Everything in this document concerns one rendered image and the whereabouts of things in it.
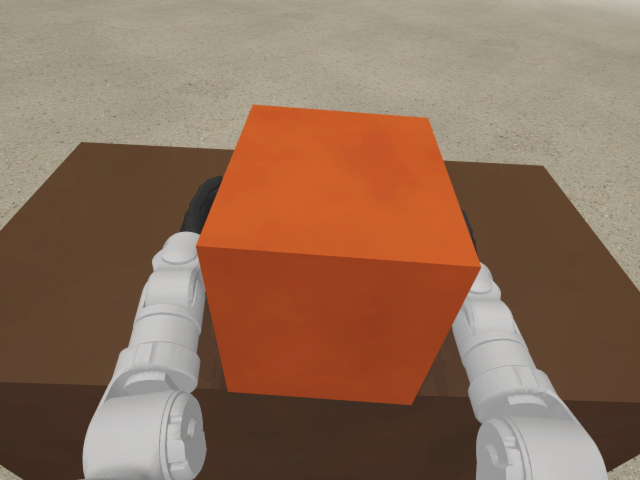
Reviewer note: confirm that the right robot upper arm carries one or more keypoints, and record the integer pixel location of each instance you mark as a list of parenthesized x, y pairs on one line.
[(519, 447)]

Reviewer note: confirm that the left robot upper arm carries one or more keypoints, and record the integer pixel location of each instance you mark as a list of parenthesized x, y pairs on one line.
[(153, 436)]

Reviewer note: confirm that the carton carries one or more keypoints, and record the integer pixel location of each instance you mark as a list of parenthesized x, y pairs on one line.
[(335, 256)]

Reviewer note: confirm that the robot left forearm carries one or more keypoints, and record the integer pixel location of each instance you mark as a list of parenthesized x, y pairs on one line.
[(162, 352)]

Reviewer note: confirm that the robot right forearm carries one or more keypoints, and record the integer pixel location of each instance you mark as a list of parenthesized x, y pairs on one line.
[(503, 377)]

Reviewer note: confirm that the robot right hand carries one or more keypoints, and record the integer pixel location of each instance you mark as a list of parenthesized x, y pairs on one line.
[(469, 229)]

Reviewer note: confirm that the pedestal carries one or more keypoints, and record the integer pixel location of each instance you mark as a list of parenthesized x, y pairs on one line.
[(75, 258)]

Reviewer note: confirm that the robot left hand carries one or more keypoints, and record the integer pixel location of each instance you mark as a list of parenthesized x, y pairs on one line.
[(200, 205)]

